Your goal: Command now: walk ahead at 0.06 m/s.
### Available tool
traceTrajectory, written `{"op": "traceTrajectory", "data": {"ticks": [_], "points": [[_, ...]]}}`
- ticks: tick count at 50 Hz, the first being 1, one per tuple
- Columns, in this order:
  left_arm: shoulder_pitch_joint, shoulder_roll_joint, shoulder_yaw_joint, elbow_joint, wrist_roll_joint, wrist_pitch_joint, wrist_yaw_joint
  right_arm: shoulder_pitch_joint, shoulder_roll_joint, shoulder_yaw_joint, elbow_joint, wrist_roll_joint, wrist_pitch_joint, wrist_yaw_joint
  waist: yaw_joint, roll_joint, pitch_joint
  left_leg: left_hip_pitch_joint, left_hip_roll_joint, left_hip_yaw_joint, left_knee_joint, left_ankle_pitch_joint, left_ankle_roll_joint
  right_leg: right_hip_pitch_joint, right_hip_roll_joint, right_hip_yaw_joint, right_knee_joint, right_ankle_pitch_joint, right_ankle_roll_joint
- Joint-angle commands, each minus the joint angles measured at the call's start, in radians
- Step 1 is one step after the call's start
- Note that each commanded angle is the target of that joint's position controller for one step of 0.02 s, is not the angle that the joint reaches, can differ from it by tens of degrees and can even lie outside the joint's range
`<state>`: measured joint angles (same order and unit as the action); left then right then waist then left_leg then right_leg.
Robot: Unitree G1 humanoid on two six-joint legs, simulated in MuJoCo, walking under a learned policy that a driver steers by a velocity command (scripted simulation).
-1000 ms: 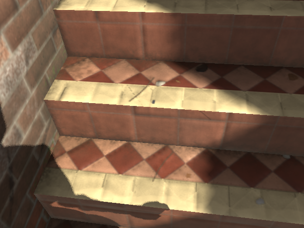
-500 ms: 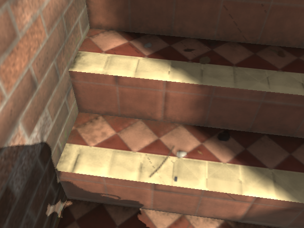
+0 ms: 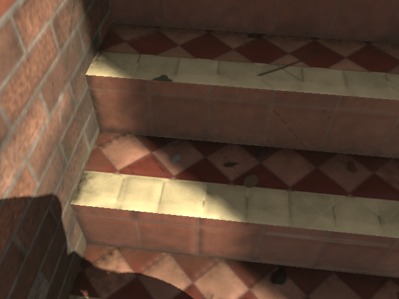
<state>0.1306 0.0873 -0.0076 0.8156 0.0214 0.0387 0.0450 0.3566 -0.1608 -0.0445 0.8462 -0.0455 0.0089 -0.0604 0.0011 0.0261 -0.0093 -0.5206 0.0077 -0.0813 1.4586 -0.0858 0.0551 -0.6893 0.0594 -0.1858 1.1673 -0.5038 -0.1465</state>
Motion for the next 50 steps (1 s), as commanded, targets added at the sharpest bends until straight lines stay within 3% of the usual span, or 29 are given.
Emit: {"op": "traceTrajectory", "data": {"ticks": [1,4,5,8,9,10,12,13,14,15,17,18,19,20,21,22,24,28,29,33,35,41,42,44,46,47,48,49,50], "points": [[-0.041,0.033,0.016,0.031,-0.004,-0.038,-0.002,0.109,0.056,0.007,-0.086,-0.029,0.042,-0.042,-0.07,-0.041,0.103,-0.242,-0.054,-0.069,0.353,-0.033,0.017,-0.02,-0.201,0.496,-0.522,0.009,-0.057],[0.089,0.063,0.026,0.114,-0.009,-0.087,-0.002,0.077,0.1,0.019,-0.088,-0.013,0.05,-0.034,-0.06,-0.045,0.086,-0.369,-0.101,-0.077,0.428,-0.01,0.011,0.106,-0.185,0.426,-0.543,0.188,-0.049],[0.101,0.051,0.022,0.128,-0.016,-0.09,-0.001,0.066,0.108,0.026,-0.103,-0.022,0.049,-0.032,-0.078,-0.053,0.075,-0.377,-0.063,-0.105,0.297,0.027,-0.007,0.154,-0.178,0.386,-0.56,0.233,-0.019],[0.137,0.076,0.021,0.128,-0.009,-0.097,0.025,0.013,0.061,0.018,-0.1,-0.006,0.05,-0.023,-0.039,-0.088,0.035,-0.378,-0.061,-0.029,0.188,0.037,-0.04,0.249,-0.203,0.374,-0.613,0.373,-0.074],[0.109,0.062,0.013,0.1,0.0,-0.106,0.042,-0.048,0.058,0.02,-0.113,0.0,0.049,-0.022,-0.031,-0.075,0.011,-0.324,-0.015,-0.029,0.038,-0.009,-0.055,0.262,-0.233,0.401,-0.674,0.382,-0.084],[0.094,0.089,0.021,0.098,0.006,-0.105,0.05,-0.063,0.059,0.024,-0.112,0.009,0.058,-0.025,-0.032,-0.107,-0.004,-0.279,0.011,0.019,-0.063,-0.038,-0.057,0.29,-0.228,0.406,-0.703,0.344,-0.095],[0.038,0.102,0.033,0.035,0.029,-0.125,0.037,-0.025,0.03,0.015,-0.059,0.052,0.068,-0.035,-0.022,-0.081,-0.058,-0.078,0.034,0.09,-0.35,-0.177,-0.042,0.329,-0.226,0.346,-0.784,0.483,-0.058],[0.072,0.125,0.046,0.045,0.034,-0.126,0.03,-0.028,0.047,0.02,-0.065,0.065,0.073,-0.037,-0.01,-0.134,-0.052,0.026,0.029,0.136,-0.504,-0.273,-0.029,0.323,-0.223,0.326,-0.803,0.466,-0.051],[0.077,0.094,0.041,0.063,0.027,-0.137,0.018,0.009,0.048,0.014,-0.032,0.058,0.078,-0.048,-0.02,-0.168,-0.056,0.147,0.048,0.142,-0.496,-0.19,-0.001,0.281,-0.271,0.367,-0.807,0.62,-0.07],[0.092,0.079,0.035,0.065,0.021,-0.137,0.003,0.044,0.058,0.017,-0.021,0.056,0.075,-0.052,-0.027,-0.129,-0.063,0.196,0.034,0.143,-0.599,-0.219,0.01,0.33,-0.265,0.343,-0.775,0.751,-0.071],[0.175,0.087,0.035,0.092,-0.016,-0.128,-0.025,0.055,0.09,0.034,-0.01,0.058,0.041,-0.06,-0.026,-0.071,-0.075,0.283,-0.021,0.158,-0.958,-0.07,0.029,0.494,-0.195,0.259,-0.642,1.012,-0.021],[0.197,0.088,0.037,0.099,-0.03,-0.12,-0.032,0.076,0.095,0.041,0.004,0.046,0.019,-0.061,-0.015,-0.037,-0.086,0.335,0.015,0.112,-1.005,0.017,0.037,0.523,-0.188,0.268,-0.597,0.891,0.007],[0.249,0.067,0.036,0.086,-0.029,-0.108,-0.033,0.086,0.033,0.036,0.005,0.033,0.0,-0.06,0.028,0.073,-0.093,0.434,0.138,-0.037,-0.986,0.389,0.066,0.43,-0.152,0.259,-0.567,0.588,0.044],[0.309,0.019,0.023,0.105,-0.032,-0.09,-0.041,0.007,0.047,0.055,-0.013,0.04,-0.001,-0.064,0.092,0.14,-0.08,0.378,0.196,-0.088,-0.994,0.403,0.127,0.435,-0.131,0.257,-0.704,0.377,0.071],[0.298,0.027,0.019,0.13,-0.018,-0.077,-0.039,-0.015,0.076,0.064,-0.02,0.044,-0.003,-0.057,0.083,0.058,-0.019,0.288,0.176,-0.068,-1.024,0.226,0.091,0.491,-0.126,0.259,-0.825,0.305,0.073],[0.244,0.045,0.021,0.133,-0.006,-0.073,-0.032,0.017,0.059,0.061,-0.011,0.046,-0.003,-0.054,0.048,0.0,0.027,0.262,0.147,-0.029,-1.037,0.136,0.057,0.52,-0.118,0.254,-0.86,0.326,0.072],[0.181,0.055,0.021,0.128,-0.01,-0.056,-0.02,0.052,0.009,0.052,0.019,0.065,0.0,-0.053,0.033,0.005,0.08,0.24,0.12,-0.023,-1.096,-0.113,0.033,0.546,-0.123,0.246,-0.898,0.382,0.057],[0.183,0.089,0.027,0.139,-0.022,-0.071,-0.021,0.089,-0.019,0.051,0.034,0.06,-0.014,-0.052,0.026,-0.006,0.059,0.315,0.114,0.017,-1.081,0.017,0.023,0.572,-0.143,0.263,-0.909,0.522,0.049],[0.144,0.096,0.03,0.126,-0.015,-0.072,-0.022,0.07,-0.036,0.045,0.016,0.05,-0.018,-0.067,0.022,-0.037,0.043,0.333,0.118,0.03,-1.061,0.087,0.028,0.558,-0.139,0.253,-0.874,0.595,0.046],[0.107,0.136,0.049,0.076,-0.023,-0.08,-0.021,0.067,-0.076,0.025,-0.02,0.053,-0.004,-0.089,0.012,-0.005,-0.03,0.398,0.144,0.039,-0.992,0.16,0.053,0.478,-0.126,0.261,-0.751,0.608,0.029],[0.099,0.113,0.05,0.06,-0.026,-0.08,-0.022,0.044,-0.114,0.009,-0.046,0.053,0.017,-0.093,0.007,0.009,-0.037,0.42,0.169,0.019,-0.976,0.123,0.077,0.375,-0.1,0.267,-0.674,0.533,0.026],[0.148,0.096,0.065,-0.007,0.009,-0.054,-0.028,-0.036,-0.139,-0.011,-0.128,0.052,0.041,-0.104,0.001,0.08,-0.033,0.337,0.348,-0.106,-1.026,0.034,0.192,0.213,-0.061,0.214,-0.436,0.065,0.059],[0.173,0.091,0.067,-0.018,0.021,-0.049,-0.025,-0.075,-0.148,-0.015,-0.147,0.054,0.038,-0.103,0.015,0.081,-0.027,0.276,0.337,-0.08,-0.986,0.002,0.179,0.238,-0.083,0.222,-0.446,0.07,0.043],[0.178,0.112,0.078,-0.049,0.022,-0.044,-0.022,-0.102,-0.167,-0.025,-0.174,0.054,0.025,-0.087,0.027,-0.014,-0.004,0.138,0.276,0.02,-0.836,-0.045,0.105,0.272,-0.113,0.327,-0.488,0.258,-0.007],[0.205,0.195,0.099,-0.082,0.031,-0.055,-0.018,-0.145,-0.138,-0.022,-0.202,0.066,0.03,-0.055,0.061,-0.278,-0.057,-0.021,0.063,0.172,-0.501,-0.263,-0.024,0.38,-0.278,0.705,-0.722,0.585,-0.11],[0.196,0.232,0.112,-0.113,0.047,-0.061,-0.022,-0.183,-0.101,-0.006,-0.209,0.071,0.033,-0.046,0.094,-0.262,-0.086,-0.095,0.005,0.099,-0.285,-0.407,-0.048,0.43,-0.351,0.829,-0.82,0.657,-0.189],[0.131,0.25,0.118,-0.145,0.049,-0.068,-0.021,-0.185,-0.091,-0.007,-0.206,0.062,0.03,-0.036,0.073,-0.165,-0.132,-0.094,-0.004,0.024,-0.085,-0.371,-0.062,0.454,-0.35,0.812,-0.833,0.733,-0.237],[0.07,0.253,0.118,-0.156,0.041,-0.071,-0.02,-0.201,-0.084,-0.007,-0.215,0.052,0.027,-0.032,0.045,-0.117,-0.114,-0.127,-0.002,0.006,0.055,-0.328,-0.067,0.436,-0.321,0.76,-0.809,0.756,-0.25],[0.062,0.244,0.111,-0.153,0.018,-0.062,-0.01,-0.225,-0.079,-0.003,-0.234,0.028,0.022,-0.025,0.021,-0.038,-0.054,-0.179,0.011,0.005,0.039,-0.273,-0.074,0.45,-0.253,0.676,-0.793,0.657,-0.188]]}}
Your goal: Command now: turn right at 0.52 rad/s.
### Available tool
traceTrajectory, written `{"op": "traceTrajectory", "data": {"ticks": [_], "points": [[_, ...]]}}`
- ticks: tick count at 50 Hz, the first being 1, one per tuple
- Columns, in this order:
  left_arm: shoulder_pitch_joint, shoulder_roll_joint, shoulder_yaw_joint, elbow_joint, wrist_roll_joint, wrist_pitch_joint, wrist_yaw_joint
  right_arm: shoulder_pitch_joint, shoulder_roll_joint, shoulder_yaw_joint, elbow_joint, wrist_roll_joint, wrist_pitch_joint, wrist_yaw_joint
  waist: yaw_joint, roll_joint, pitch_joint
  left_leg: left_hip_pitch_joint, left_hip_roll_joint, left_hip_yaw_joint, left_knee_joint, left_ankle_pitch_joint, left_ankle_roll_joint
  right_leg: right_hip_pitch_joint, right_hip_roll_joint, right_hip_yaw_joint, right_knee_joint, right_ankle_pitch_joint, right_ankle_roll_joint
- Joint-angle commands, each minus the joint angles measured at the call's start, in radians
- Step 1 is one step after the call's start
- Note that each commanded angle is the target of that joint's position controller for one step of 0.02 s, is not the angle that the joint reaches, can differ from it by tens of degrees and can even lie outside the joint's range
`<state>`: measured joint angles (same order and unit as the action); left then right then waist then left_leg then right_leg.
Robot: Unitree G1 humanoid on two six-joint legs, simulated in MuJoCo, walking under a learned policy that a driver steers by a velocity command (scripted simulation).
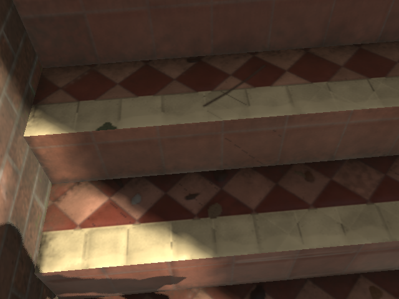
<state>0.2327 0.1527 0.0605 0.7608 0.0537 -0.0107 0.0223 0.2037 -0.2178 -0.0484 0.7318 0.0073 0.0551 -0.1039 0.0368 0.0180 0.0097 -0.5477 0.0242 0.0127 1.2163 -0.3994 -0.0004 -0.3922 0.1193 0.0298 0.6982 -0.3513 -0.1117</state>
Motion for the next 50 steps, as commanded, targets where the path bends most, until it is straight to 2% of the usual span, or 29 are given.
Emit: {"op": "traceTrajectory", "data": {"ticks": [1,4,10,14,16,18,19,20,22,23,24,26,27,28,29,30,31,32,33,34,35,36,37,40,45,46,48,49,50], "points": [[-0.064,0.183,0.047,-0.123,-0.013,-0.005,0.027,-0.14,-0.001,0.002,-0.17,-0.056,-0.038,0.03,-0.009,0.018,-0.055,-0.196,-0.025,-0.114,0.368,0.106,-0.027,0.158,-0.283,0.486,-0.313,0.407,-0.189],[0.03,0.182,0.055,-0.091,-0.031,0.002,0.035,-0.152,-0.032,0.008,-0.222,-0.053,-0.057,0.072,0.002,-0.002,-0.031,-0.339,-0.031,-0.081,0.299,0.096,-0.032,0.294,-0.216,0.448,-0.333,0.234,-0.151],[0.136,0.218,0.089,-0.059,-0.013,-0.019,0.049,-0.211,-0.028,0.027,-0.275,-0.037,-0.061,0.061,0.023,-0.117,-0.112,-0.353,-0.066,-0.081,0.287,-0.032,-0.023,0.355,-0.216,0.512,-0.387,0.082,-0.218],[0.191,0.262,0.095,-0.073,-0.02,-0.078,0.033,-0.36,-0.015,0.038,-0.338,-0.069,-0.087,0.059,0.064,-0.076,-0.106,-0.674,-0.047,-0.156,0.689,-0.062,0.009,0.46,-0.31,0.66,-0.385,0.045,-0.278],[0.203,0.265,0.09,-0.075,-0.036,-0.085,0.022,-0.379,-0.021,0.041,-0.346,-0.064,-0.105,0.077,0.073,-0.021,-0.081,-0.75,-0.036,-0.135,0.776,-0.031,-0.001,0.447,-0.29,0.618,-0.367,0.072,-0.256],[0.217,0.259,0.084,-0.056,-0.033,-0.095,0.018,-0.432,-0.004,0.05,-0.374,-0.064,-0.109,0.09,0.073,-0.032,-0.058,-0.779,-0.023,-0.118,0.829,-0.033,-0.008,0.373,-0.275,0.6,-0.373,0.083,-0.248],[0.244,0.258,0.086,-0.03,-0.028,-0.097,0.014,-0.463,0.015,0.058,-0.374,-0.055,-0.097,0.09,0.104,-0.106,-0.071,-0.844,-0.033,-0.105,0.965,-0.099,0.008,0.389,-0.278,0.601,-0.368,0.105,-0.265],[0.238,0.268,0.087,-0.016,-0.024,-0.102,0.012,-0.467,0.028,0.064,-0.396,-0.062,-0.091,0.097,0.089,-0.112,-0.088,-0.885,-0.023,-0.125,1.024,-0.134,0.015,0.432,-0.293,0.64,-0.368,0.096,-0.261],[0.241,0.283,0.089,-0.009,-0.024,-0.114,0.013,-0.539,0.028,0.07,-0.44,-0.066,-0.091,0.09,0.101,-0.125,-0.046,-0.986,-0.014,-0.147,1.056,-0.241,0.017,0.444,-0.298,0.631,-0.353,0.182,-0.234],[0.245,0.274,0.088,-0.011,-0.01,-0.107,0.016,-0.563,0.036,0.079,-0.453,-0.078,-0.085,0.081,0.106,-0.126,-0.088,-0.98,-0.014,-0.122,1.123,-0.27,0.017,0.425,-0.297,0.607,-0.366,0.267,-0.228],[0.253,0.279,0.095,-0.01,-0.018,-0.102,0.022,-0.601,0.046,0.084,-0.493,-0.085,-0.076,0.072,0.099,-0.118,-0.074,-0.968,0.008,-0.187,1.075,-0.311,0.031,0.393,-0.292,0.617,-0.359,0.282,-0.196],[0.184,0.281,0.081,-0.025,-0.025,-0.085,0.027,-0.606,0.053,0.115,-0.537,-0.064,-0.063,0.071,0.067,-0.083,-0.056,-0.685,0.033,-0.057,0.601,-0.238,0.004,0.219,-0.217,0.473,-0.478,0.297,-0.126],[0.09,0.301,0.088,-0.075,-0.051,-0.072,0.042,-0.544,0.091,0.133,-0.558,-0.044,-0.05,0.059,-0.014,-0.042,-0.139,-0.23,0.057,-0.076,0.344,-0.192,0.044,-0.002,-0.237,0.442,-0.548,0.473,-0.09],[0.057,0.362,0.092,-0.09,-0.061,-0.043,0.04,-0.396,0.083,0.128,-0.508,-0.012,-0.032,0.044,-0.058,-0.106,-0.181,0.062,-0.001,0.046,0.134,-0.344,0.069,-0.109,-0.237,0.372,-0.6,0.565,-0.087],[0.086,0.359,0.102,-0.089,-0.072,-0.032,0.034,-0.258,0.09,0.106,-0.416,-0.01,-0.026,0.039,-0.075,-0.2,-0.217,0.195,-0.056,0.121,0.119,-0.34,0.08,-0.042,-0.232,0.316,-0.539,0.778,-0.077],[0.124,0.337,0.1,-0.064,-0.068,-0.042,0.017,-0.121,0.047,0.075,-0.347,-0.018,-0.035,0.029,-0.121,-0.2,-0.287,0.26,-0.082,0.066,0.001,-0.284,0.101,0.088,-0.206,0.236,-0.32,1.128,-0.048],[0.069,0.29,0.097,-0.054,-0.098,-0.053,-0.023,0.016,-0.071,0.044,-0.27,-0.057,-0.045,0.015,-0.173,-0.048,-0.351,0.334,0.041,-0.334,-0.3,-0.389,0.128,0.018,-0.133,0.178,-0.03,1.088,0.029],[0.103,0.18,0.072,-0.086,-0.099,-0.038,-0.053,0.07,-0.183,0.027,-0.242,-0.075,-0.032,-0.013,-0.147,0.384,-0.4,0.267,0.301,-0.886,-0.801,-0.627,0.128,-0.05,-0.027,0.154,0.281,0.288,0.11],[0.292,0.1,0.06,-0.018,-0.054,-0.004,-0.066,-0.008,-0.172,0.026,-0.219,-0.054,-0.046,-0.013,-0.014,0.352,-0.326,0.073,0.311,-1.097,-0.949,-0.854,0.093,0.024,-0.05,0.343,0.522,0.286,0.124],[0.359,0.093,0.055,0.003,-0.011,0.02,-0.075,-0.172,-0.15,0.026,-0.204,-0.021,-0.046,0.004,0.099,0.346,-0.177,-0.065,0.274,-0.938,-0.891,-0.879,0.085,-0.005,-0.053,0.28,0.686,0.327,0.151],[0.34,0.135,0.059,-0.005,0.013,0.025,-0.094,-0.292,-0.103,0.028,-0.193,0.004,-0.047,0.018,0.142,0.309,-0.089,-0.139,0.261,-0.771,-0.784,-0.872,0.085,-0.052,-0.054,0.222,0.803,0.369,0.161],[0.302,0.162,0.057,-0.013,0.008,0.027,-0.095,-0.305,-0.064,0.03,-0.159,0.019,-0.056,0.031,0.13,0.27,-0.051,-0.181,0.229,-0.582,-0.656,-0.819,0.107,-0.077,-0.023,0.199,0.82,0.356,0.146],[0.261,0.145,0.043,-0.025,0.004,0.027,-0.091,-0.296,-0.043,0.032,-0.137,0.009,-0.069,0.041,0.108,0.224,-0.01,-0.198,0.227,-0.487,-0.584,-0.757,0.112,-0.124,0.017,0.219,0.881,0.36,0.147],[0.11,0.128,0.021,-0.079,-0.014,0.028,-0.097,-0.181,-0.045,0.028,-0.07,0.002,-0.105,0.054,0.043,0.043,0.014,-0.074,0.23,-0.383,-0.595,-0.527,0.076,-0.125,0.038,0.219,0.725,0.373,0.138],[0.078,0.132,0.002,-0.093,-0.026,0.026,-0.09,-0.038,-0.04,0.039,-0.061,0.005,-0.117,0.046,-0.004,0.068,0.038,0.064,0.254,-0.294,-0.655,-0.356,0.08,-0.058,0.042,0.19,0.431,0.482,0.146],[0.036,0.136,0.002,-0.135,-0.012,0.05,-0.082,-0.059,-0.028,0.046,-0.091,0.001,-0.118,0.049,-0.013,0.146,0.033,0.067,0.239,-0.216,-0.659,-0.263,0.1,-0.04,0.034,0.144,0.42,0.454,0.154],[0.039,0.143,-0.005,-0.151,-0.013,0.068,-0.08,-0.052,-0.006,0.055,-0.1,-0.001,-0.119,0.048,-0.012,0.161,0.016,0.074,0.239,-0.165,-0.626,-0.139,0.113,0.013,-0.001,0.111,0.29,0.431,0.148],[0.016,0.13,-0.007,-0.189,-0.036,0.073,-0.094,-0.1,-0.023,0.056,-0.1,0.0,-0.106,0.055,0.013,0.263,0.039,0.089,0.227,-0.134,-0.583,0.062,0.127,-0.002,-0.033,0.071,0.167,0.363,0.125],[0.004,0.142,-0.011,-0.188,-0.046,0.071,-0.1,-0.084,-0.019,0.057,-0.108,-0.009,-0.102,0.052,-0.009,0.25,0.02,0.105,0.226,-0.108,-0.54,0.169,0.123,0.043,-0.055,0.045,0.043,0.356,0.103]]}}
Over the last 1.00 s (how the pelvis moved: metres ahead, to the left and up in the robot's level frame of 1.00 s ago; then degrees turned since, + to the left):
0.09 0.00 0.08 -13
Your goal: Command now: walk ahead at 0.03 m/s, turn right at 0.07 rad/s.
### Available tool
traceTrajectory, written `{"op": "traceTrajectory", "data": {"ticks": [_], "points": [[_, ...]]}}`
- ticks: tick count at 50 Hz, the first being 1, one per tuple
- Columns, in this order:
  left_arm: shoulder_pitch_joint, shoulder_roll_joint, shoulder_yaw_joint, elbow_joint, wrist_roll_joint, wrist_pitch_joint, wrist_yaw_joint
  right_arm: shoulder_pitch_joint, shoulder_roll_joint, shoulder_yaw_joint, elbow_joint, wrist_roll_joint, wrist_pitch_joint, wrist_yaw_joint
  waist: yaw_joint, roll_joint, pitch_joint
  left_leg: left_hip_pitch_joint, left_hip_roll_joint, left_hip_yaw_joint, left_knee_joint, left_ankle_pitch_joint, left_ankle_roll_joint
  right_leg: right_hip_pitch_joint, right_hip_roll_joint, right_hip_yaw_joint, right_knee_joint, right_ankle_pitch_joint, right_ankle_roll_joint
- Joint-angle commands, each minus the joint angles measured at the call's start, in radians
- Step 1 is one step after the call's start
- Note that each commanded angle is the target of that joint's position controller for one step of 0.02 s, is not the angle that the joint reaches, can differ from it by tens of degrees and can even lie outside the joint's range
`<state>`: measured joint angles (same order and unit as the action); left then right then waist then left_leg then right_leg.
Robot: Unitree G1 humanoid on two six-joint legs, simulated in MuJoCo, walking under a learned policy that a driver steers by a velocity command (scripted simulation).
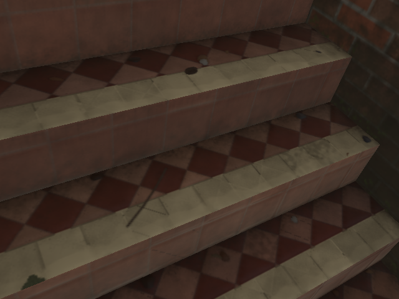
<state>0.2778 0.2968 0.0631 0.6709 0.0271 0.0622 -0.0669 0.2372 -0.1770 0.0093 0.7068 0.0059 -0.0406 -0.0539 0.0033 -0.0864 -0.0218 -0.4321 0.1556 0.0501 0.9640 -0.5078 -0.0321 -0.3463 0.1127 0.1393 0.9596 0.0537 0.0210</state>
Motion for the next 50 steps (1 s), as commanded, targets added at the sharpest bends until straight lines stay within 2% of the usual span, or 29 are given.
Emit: {"op": "traceTrajectory", "data": {"ticks": [1,3,4,5,8,10,11,12,15,17,18,19,21,24,27,30,32,34,35,36,37,39,41,42,43,45,46,48,50], "points": [[-0.048,-0.004,-0.016,-0.089,-0.025,-0.008,-0.014,-0.129,-0.066,-0.001,-0.089,-0.005,0.0,-0.002,0.023,0.351,0.029,0.008,0.08,-0.15,-0.257,0.406,0.15,0.048,-0.074,-0.094,-0.327,-0.008,-0.046],[-0.069,-0.021,-0.022,-0.078,-0.021,-0.038,0.005,-0.083,-0.091,-0.015,-0.072,-0.012,0.031,-0.022,0.004,0.321,0.023,0.109,0.027,-0.135,-0.219,0.508,0.141,0.07,-0.094,-0.176,-0.626,-0.044,-0.06],[-0.038,-0.024,-0.022,-0.065,-0.017,-0.053,0.011,-0.125,-0.099,-0.019,-0.096,-0.007,0.037,-0.025,0.04,0.262,0.017,0.176,-0.004,-0.093,-0.166,0.533,0.125,0.057,-0.084,-0.203,-0.738,0.049,-0.05],[-0.046,-0.003,-0.014,-0.023,-0.015,-0.06,0.012,-0.084,-0.096,-0.029,-0.1,0.001,0.044,-0.022,-0.01,0.183,-0.003,0.211,-0.026,-0.077,-0.059,0.625,0.118,0.11,-0.097,-0.225,-0.86,0.288,-0.059],[-0.045,0.015,-0.003,-0.006,-0.003,-0.075,0.015,-0.02,-0.098,-0.058,-0.078,0.01,0.072,-0.025,-0.046,0.148,-0.071,0.209,-0.129,-0.065,0.141,0.594,0.118,0.247,-0.186,-0.267,-1.03,0.602,-0.031],[0.12,0.081,0.005,0.059,-0.023,-0.078,0.019,-0.065,-0.01,-0.053,-0.113,0.037,0.096,-0.026,0.003,-0.044,-0.096,-0.088,-0.192,-0.011,0.397,0.196,0.092,0.515,-0.304,-0.235,-0.969,1.062,0.002],[0.279,0.124,0.017,0.124,0.001,-0.08,0.019,-0.089,0.053,-0.04,-0.135,0.074,0.088,-0.013,0.063,-0.294,-0.093,-0.414,-0.248,0.098,0.674,-0.232,0.05,0.743,-0.37,-0.214,-0.692,1.691,-0.007],[0.196,0.108,0.01,0.112,0.025,-0.085,0.02,-0.065,0.075,-0.02,-0.15,0.084,0.07,-0.021,0.013,-0.369,-0.121,-0.528,-0.214,0.14,0.76,-0.344,0.046,0.803,-0.399,-0.261,-0.541,1.792,-0.092],[-0.029,0.075,-0.005,0.044,0.007,-0.067,0.061,-0.117,0.074,0.022,-0.161,0.032,0.04,-0.017,-0.039,-0.221,-0.161,-0.394,-0.182,0.135,0.443,-0.261,0.093,0.657,-0.371,-0.297,-0.553,1.623,-0.147],[-0.144,0.102,-0.002,0.017,-0.046,-0.073,0.074,-0.038,0.077,0.041,-0.112,0.0,0.033,-0.019,-0.103,-0.137,-0.181,-0.108,-0.254,0.084,0.112,-0.036,0.117,0.471,-0.392,-0.262,-0.552,1.549,-0.144],[-0.159,0.101,-0.005,0.0,-0.057,-0.069,0.071,0.025,-0.024,0.012,-0.079,-0.031,0.04,-0.01,-0.132,-0.008,-0.151,-0.114,-0.21,-0.084,0.067,0.189,0.154,0.42,-0.342,-0.29,-0.42,1.462,-0.12],[-0.09,0.072,-0.009,-0.008,-0.054,-0.065,0.054,-0.019,-0.067,-0.001,-0.071,-0.026,0.049,-0.019,-0.072,0.136,-0.154,-0.111,-0.15,-0.259,-0.036,0.195,0.204,0.342,-0.249,-0.307,-0.306,1.185,-0.082],[-0.078,0.011,-0.027,0.014,-0.01,-0.028,0.042,-0.155,-0.06,0.001,-0.069,-0.039,0.063,-0.046,-0.035,0.296,-0.083,-0.248,0.017,-0.543,-0.326,0.109,0.338,0.182,-0.148,-0.186,0.091,-0.059,-0.052],[0.132,-0.068,-0.037,0.065,0.008,0.008,0.086,-0.215,-0.013,0.0,-0.014,-0.06,0.017,-0.02,0.061,0.106,0.057,-0.398,0.051,-0.381,-0.218,0.17,0.283,0.05,-0.136,-0.035,0.351,-0.39,-0.074],[0.118,-0.057,-0.026,0.071,0.028,-0.006,0.094,-0.157,-0.002,-0.005,0.046,-0.06,-0.002,-0.009,0.034,0.134,0.027,-0.162,0.052,-0.309,-0.124,0.443,0.233,-0.087,-0.147,-0.079,0.139,-0.336,-0.091],[0.108,-0.097,-0.046,0.062,0.008,-0.038,0.083,-0.149,-0.031,-0.011,0.056,-0.055,0.029,-0.042,0.074,0.216,-0.002,0.083,-0.026,-0.208,-0.034,0.557,0.163,-0.101,-0.145,-0.191,-0.455,-0.31,-0.098],[0.174,-0.091,-0.046,0.14,-0.013,-0.098,0.075,-0.091,-0.092,-0.056,0.057,-0.04,0.069,-0.071,0.077,0.145,-0.022,0.213,-0.108,-0.102,0.204,0.657,0.134,0.043,-0.151,-0.278,-0.914,0.124,-0.074],[0.203,-0.054,-0.042,0.216,-0.017,-0.114,0.077,-0.026,-0.034,-0.061,0.01,-0.038,0.075,-0.063,0.01,0.081,-0.041,0.097,-0.179,-0.083,0.396,0.522,0.121,0.249,-0.227,-0.277,-1.076,0.619,-0.078],[0.209,-0.023,-0.046,0.238,-0.005,-0.122,0.075,0.014,0.036,-0.056,0.006,-0.015,0.073,-0.044,-0.028,-0.039,-0.045,-0.129,-0.241,-0.03,0.571,0.02,0.092,0.426,-0.332,-0.208,-0.984,1.021,-0.099],[0.31,0.043,-0.035,0.261,0.01,-0.136,0.067,-0.022,0.099,-0.049,0.0,0.038,0.056,-0.033,0.012,-0.169,-0.082,-0.385,-0.281,0.062,0.819,-0.328,0.047,0.615,-0.389,-0.153,-0.64,1.65,-0.108],[0.275,0.024,-0.038,0.245,0.029,-0.148,0.061,-0.063,0.116,-0.022,-0.019,0.071,0.044,-0.029,-0.003,-0.173,-0.103,-0.5,-0.212,0.111,0.816,-0.348,0.052,0.666,-0.409,-0.203,-0.514,1.796,-0.124],[0.164,-0.018,-0.051,0.22,-0.009,-0.132,0.078,-0.14,0.107,0.008,-0.025,0.033,0.033,-0.031,-0.025,-0.124,-0.085,-0.375,-0.188,0.158,0.524,-0.259,0.075,0.504,-0.35,-0.244,-0.561,1.63,-0.109],[0.122,0.005,-0.045,0.218,-0.047,-0.118,0.106,-0.118,0.097,0.025,0.005,0.022,0.04,-0.011,-0.042,-0.194,-0.099,-0.136,-0.265,0.129,0.211,-0.117,0.102,0.401,-0.368,-0.183,-0.566,1.68,-0.141],[0.218,-0.014,-0.045,0.234,-0.052,-0.135,0.096,-0.097,0.061,0.018,0.045,0.013,0.047,-0.014,-0.002,-0.157,-0.123,-0.006,-0.281,0.06,0.166,-0.034,0.15,0.348,-0.354,-0.168,-0.516,1.692,-0.103],[0.2,0.007,-0.041,0.233,-0.049,-0.141,0.085,-0.03,0.024,0.006,0.066,0.007,0.058,-0.017,-0.058,-0.053,-0.115,-0.002,-0.236,-0.037,0.097,0.057,0.182,0.303,-0.314,-0.203,-0.467,1.408,-0.093],[0.202,-0.016,-0.045,0.214,-0.036,-0.148,0.055,-0.065,-0.053,-0.015,0.095,-0.017,0.089,-0.045,-0.035,0.19,0.012,-0.127,-0.125,-0.251,-0.111,-0.057,0.283,0.14,-0.18,-0.223,-0.315,0.708,-0.066],[0.188,-0.033,-0.042,0.201,-0.028,-0.137,0.047,-0.14,-0.061,-0.023,0.101,-0.03,0.094,-0.052,-0.01,0.333,0.027,-0.242,-0.034,-0.384,-0.24,-0.065,0.344,0.104,-0.128,-0.177,-0.082,0.05,-0.068],[0.222,-0.032,-0.019,0.153,-0.014,-0.093,0.058,-0.193,-0.14,-0.071,0.104,-0.055,0.064,-0.039,0.017,0.273,0.104,-0.453,0.055,-0.506,-0.23,-0.262,0.386,-0.029,-0.128,0.04,0.408,-0.564,-0.127],[0.272,-0.138,-0.036,0.108,0.009,-0.104,0.069,-0.289,-0.129,-0.079,0.099,-0.084,0.008,-0.008,0.114,0.149,0.143,-0.505,0.061,-0.452,-0.121,-0.395,0.305,-0.145,-0.135,0.101,0.401,-0.765,-0.169]]}}
Over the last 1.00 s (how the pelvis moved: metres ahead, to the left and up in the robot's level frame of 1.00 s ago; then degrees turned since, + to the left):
0.16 0.13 0.17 -23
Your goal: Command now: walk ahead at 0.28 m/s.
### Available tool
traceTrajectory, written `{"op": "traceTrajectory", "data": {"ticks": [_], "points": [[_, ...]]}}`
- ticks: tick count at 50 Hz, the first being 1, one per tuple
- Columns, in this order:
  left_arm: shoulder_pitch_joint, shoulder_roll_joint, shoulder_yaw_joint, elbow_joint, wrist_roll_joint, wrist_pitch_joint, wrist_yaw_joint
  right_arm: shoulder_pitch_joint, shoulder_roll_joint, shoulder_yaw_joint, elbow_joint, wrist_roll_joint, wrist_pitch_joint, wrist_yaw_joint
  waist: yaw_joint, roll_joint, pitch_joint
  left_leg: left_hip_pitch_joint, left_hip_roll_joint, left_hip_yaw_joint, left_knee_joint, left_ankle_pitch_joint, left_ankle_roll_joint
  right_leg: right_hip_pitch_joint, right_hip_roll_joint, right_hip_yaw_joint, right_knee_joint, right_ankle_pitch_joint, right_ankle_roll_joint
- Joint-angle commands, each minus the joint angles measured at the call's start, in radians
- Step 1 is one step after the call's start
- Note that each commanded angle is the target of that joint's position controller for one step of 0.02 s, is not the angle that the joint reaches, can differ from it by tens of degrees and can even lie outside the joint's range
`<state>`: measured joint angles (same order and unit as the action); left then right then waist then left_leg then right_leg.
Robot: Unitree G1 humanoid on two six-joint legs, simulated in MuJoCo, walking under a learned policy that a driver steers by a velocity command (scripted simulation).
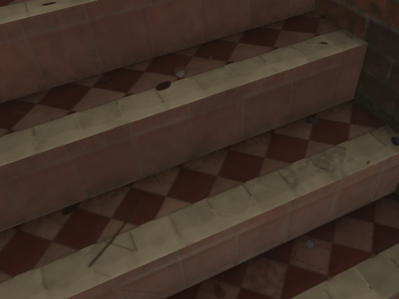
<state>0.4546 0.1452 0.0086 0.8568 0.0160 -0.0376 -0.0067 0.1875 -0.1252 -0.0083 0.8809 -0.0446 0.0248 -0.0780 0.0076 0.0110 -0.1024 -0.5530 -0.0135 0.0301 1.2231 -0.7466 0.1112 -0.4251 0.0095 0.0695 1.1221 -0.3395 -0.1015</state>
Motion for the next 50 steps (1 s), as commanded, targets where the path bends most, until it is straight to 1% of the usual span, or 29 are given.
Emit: {"op": "traceTrajectory", "data": {"ticks": [1,3,6,7,8,9,12,14,15,16,17,18,19,20,21,23,25,30,33,35,36,37,38,39,40,42,45,48,50], "points": [[0.155,0.026,0.026,-0.045,0.025,-0.019,0.011,-0.233,-0.16,-0.062,-0.055,-0.035,-0.077,0.027,0.128,-0.009,0.18,-0.27,0.24,-0.384,-0.377,-0.124,0.131,-0.111,-0.015,0.062,0.175,-0.197,-0.044],[0.135,-0.009,0.016,-0.037,0.019,-0.048,0.003,-0.207,-0.133,-0.056,-0.021,-0.029,-0.083,0.017,0.173,-0.008,0.146,-0.136,0.178,-0.236,-0.284,0.03,0.059,-0.087,-0.044,-0.075,-0.273,0.001,-0.032],[0.294,-0.007,0.013,0.149,-0.027,-0.096,0.01,-0.222,-0.082,-0.035,-0.087,0.012,-0.049,-0.024,0.256,-0.152,0.042,0.059,-0.058,0.141,0.495,0.767,0.016,0.251,-0.022,-0.327,-1.162,0.947,-0.051],[0.198,-0.121,-0.043,0.172,-0.018,-0.087,0.022,-0.182,0.024,-0.011,-0.108,0.016,-0.038,-0.005,0.14,-0.159,0.039,-0.258,-0.086,0.08,0.858,0.229,0.031,0.434,-0.124,-0.155,-1.008,0.972,-0.075],[0.301,0.003,-0.031,0.19,-0.02,-0.099,0.018,-0.242,0.071,0.009,-0.16,0.033,-0.069,0.007,0.175,-0.195,0.045,-0.399,-0.114,0.079,1.218,0.178,-0.015,0.502,-0.2,-0.027,-0.879,1.608,-0.022],[0.471,0.129,0.006,0.25,0.018,-0.098,0.025,-0.407,0.115,0.034,-0.318,-0.005,-0.092,0.019,0.18,-0.337,0.074,-0.727,-0.08,0.15,1.237,0.069,-0.072,0.745,-0.212,0.09,-0.704,2.083,-0.041],[0.395,0.094,0.015,0.269,0.067,-0.078,0.107,-0.612,0.097,0.083,-0.48,0.007,-0.094,0.058,0.147,-0.213,0.039,-0.975,0.039,0.113,0.927,-0.036,-0.084,0.91,-0.245,0.264,-0.75,1.575,-0.109],[-0.027,0.198,0.034,0.131,0.014,-0.103,0.129,-0.334,0.026,0.105,-0.482,0.048,-0.049,0.06,-0.094,-0.219,-0.021,-0.22,0.04,-0.045,0.136,-0.154,-0.021,0.403,-0.334,0.243,-0.966,1.345,-0.084],[0.132,0.104,0.018,0.202,-0.054,-0.107,0.128,-0.394,-0.022,0.078,-0.421,0.043,-0.049,0.044,0.003,-0.121,-0.101,0.132,-0.093,0.025,0.039,-0.171,-0.021,0.296,-0.235,0.182,-0.876,1.996,-0.038],[0.358,0.089,0.002,0.273,-0.066,-0.112,0.113,-0.348,0.001,0.066,-0.383,0.086,-0.055,0.051,0.039,-0.175,-0.218,0.439,-0.137,0.149,-0.01,-0.075,-0.025,0.167,-0.167,0.125,-0.832,2.342,0.063],[0.329,0.208,0.039,0.271,-0.063,-0.123,0.076,-0.146,-0.029,0.036,-0.34,0.097,-0.036,0.043,-0.057,-0.313,-0.33,0.558,-0.127,0.057,-0.06,0.003,0.005,0.151,-0.184,0.138,-0.676,2.252,0.041],[0.214,0.288,0.076,0.24,-0.076,-0.144,0.034,0.12,-0.1,-0.008,-0.246,0.075,-0.015,0.029,-0.205,-0.245,-0.445,0.707,-0.072,-0.103,-0.138,0.107,0.053,0.133,-0.179,0.159,-0.472,1.88,-0.004],[0.058,0.258,0.084,0.161,-0.084,-0.154,-0.011,0.187,-0.173,-0.032,-0.196,0.03,-0.004,0.014,-0.269,0.066,-0.43,0.74,0.134,-0.47,-0.391,0.162,0.211,-0.124,0.013,0.106,-0.031,1.095,0.012],[-0.108,0.164,0.088,0.094,-0.027,-0.143,-0.022,0.104,-0.252,-0.076,-0.173,-0.018,0.014,0.013,-0.238,0.296,-0.374,0.501,0.395,-0.779,-0.675,0.221,0.342,-0.317,0.146,0.118,0.723,0.263,0.063],[-0.304,0.053,0.076,-0.054,0.011,-0.108,-0.021,0.011,-0.231,-0.077,-0.139,-0.008,0.008,0.029,-0.18,0.193,-0.128,0.334,0.386,-0.683,-0.689,0.017,0.268,-0.568,0.083,0.157,0.968,0.164,0.022],[-0.257,-0.058,0.026,-0.143,0.015,-0.071,-0.009,-0.104,-0.152,-0.069,-0.022,-0.001,-0.059,0.033,-0.002,0.025,0.221,0.082,0.348,-0.471,-0.759,-0.08,0.076,-0.742,0.047,0.186,0.889,0.041,-0.03],[-0.038,-0.065,0.021,-0.111,0.006,-0.025,-0.007,-0.123,-0.026,-0.035,0.059,-0.017,-0.097,0.024,0.138,0.0,0.276,-0.019,0.325,-0.277,-0.816,-0.041,0.003,-0.694,0.044,0.185,0.838,0.039,-0.02],[0.231,0.013,0.041,-0.079,-0.047,0.033,-0.018,-0.346,-0.186,-0.068,0.05,0.032,-0.149,0.032,0.393,0.098,0.149,-0.433,0.258,0.232,-0.995,-0.039,-0.027,0.007,-0.01,-0.097,0.336,0.291,0.008],[0.307,0.054,0.065,0.009,-0.025,0.054,0.016,-0.333,-0.283,-0.096,0.072,0.026,-0.166,0.027,0.353,0.123,0.133,-0.166,0.271,0.208,-0.945,0.205,-0.034,0.224,-0.07,-0.111,-0.051,0.2,-0.024],[0.433,0.03,0.06,0.105,-0.014,0.023,0.021,-0.185,-0.209,-0.075,0.087,0.007,-0.133,0.051,0.307,-0.121,0.095,0.128,0.16,0.209,-0.378,0.395,-0.018,0.289,-0.015,-0.172,-0.582,0.307,-0.031],[0.387,-0.004,0.044,0.126,-0.005,0.007,0.015,-0.057,-0.123,-0.049,0.095,0.018,-0.124,0.077,0.225,-0.278,0.111,0.127,0.115,0.152,-0.013,0.332,-0.002,0.24,0.043,-0.183,-0.667,0.282,0.007],[0.21,-0.002,0.016,0.095,0.013,-0.007,0.004,0.094,0.007,-0.02,0.091,0.014,-0.108,0.106,0.019,-0.283,0.124,-0.056,0.058,0.009,0.442,0.301,-0.059,0.177,-0.009,0.061,-0.489,0.46,0.04],[0.106,0.133,0.027,0.026,0.02,-0.006,0.013,0.396,0.072,-0.014,0.061,0.023,-0.092,0.121,-0.142,-0.4,-0.077,-0.084,0.021,-0.12,0.524,0.363,-0.12,0.247,-0.217,0.582,-0.754,0.408,0.02],[0.023,0.196,0.058,0.029,0.034,-0.012,0.041,0.203,0.039,-0.011,-0.041,-0.012,-0.084,0.128,-0.1,-0.388,-0.043,-0.119,0.009,-0.033,0.677,0.378,-0.145,0.054,-0.289,0.851,-1.01,-0.259,-0.088],[-0.128,0.179,0.061,0.008,0.011,-0.013,0.055,0.067,-0.023,-0.015,-0.126,-0.021,-0.08,0.122,-0.112,-0.279,0.078,-0.148,0.035,-0.01,0.682,0.454,-0.147,-0.073,-0.239,0.738,-0.964,-0.484,-0.168],[-0.048,0.12,0.056,0.045,0.019,-0.027,0.078,-0.083,-0.097,-0.022,-0.177,-0.005,-0.069,0.08,0.003,-0.098,0.147,-0.211,0.056,-0.057,0.449,0.402,-0.121,-0.05,-0.193,0.534,-0.871,-0.377,-0.128],[0.081,-0.02,0.027,0.107,0.012,-0.032,0.113,-0.033,-0.103,-0.02,-0.161,0.028,-0.034,0.051,0.031,-0.128,0.133,-0.08,0.047,-0.095,0.06,0.398,-0.096,0.04,-0.19,0.409,-0.883,-0.3,-0.074],[0.089,-0.016,0.023,0.109,0.021,-0.004,0.122,0.084,-0.052,-0.001,-0.08,0.086,-0.016,0.038,0.011,-0.127,0.087,0.196,-0.007,0.002,-0.384,0.24,-0.042,0.042,-0.195,0.232,-1.003,-0.128,-0.066],[0.08,0.042,0.05,0.103,0.022,0.001,0.1,0.112,-0.086,-0.018,-0.058,0.072,-0.012,0.016,0.023,-0.126,0.112,0.34,-0.01,0.023,-0.489,0.297,-0.009,0.009,-0.215,0.195,-0.971,-0.062,-0.103]]}}
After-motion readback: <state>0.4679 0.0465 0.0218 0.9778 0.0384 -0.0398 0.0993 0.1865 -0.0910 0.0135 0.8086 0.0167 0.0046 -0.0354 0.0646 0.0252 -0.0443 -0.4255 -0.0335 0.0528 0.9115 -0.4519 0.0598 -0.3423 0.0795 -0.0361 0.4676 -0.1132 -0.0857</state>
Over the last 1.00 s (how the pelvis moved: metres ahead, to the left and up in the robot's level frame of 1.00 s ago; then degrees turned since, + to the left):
0.13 -0.18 -0.06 6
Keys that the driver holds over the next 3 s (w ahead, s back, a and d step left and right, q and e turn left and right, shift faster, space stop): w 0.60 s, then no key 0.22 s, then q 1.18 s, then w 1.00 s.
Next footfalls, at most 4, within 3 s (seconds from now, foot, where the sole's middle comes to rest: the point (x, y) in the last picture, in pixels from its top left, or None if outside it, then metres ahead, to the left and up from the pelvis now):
0.14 right None -0.06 -0.18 -0.87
0.36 left None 0.08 0.05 -0.67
0.72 right None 0.28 -0.30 -0.67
1.08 left None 0.21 -0.16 -0.67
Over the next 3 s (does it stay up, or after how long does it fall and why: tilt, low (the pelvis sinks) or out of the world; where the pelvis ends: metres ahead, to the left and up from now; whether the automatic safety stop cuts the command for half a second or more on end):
stays up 0.41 0.01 0.30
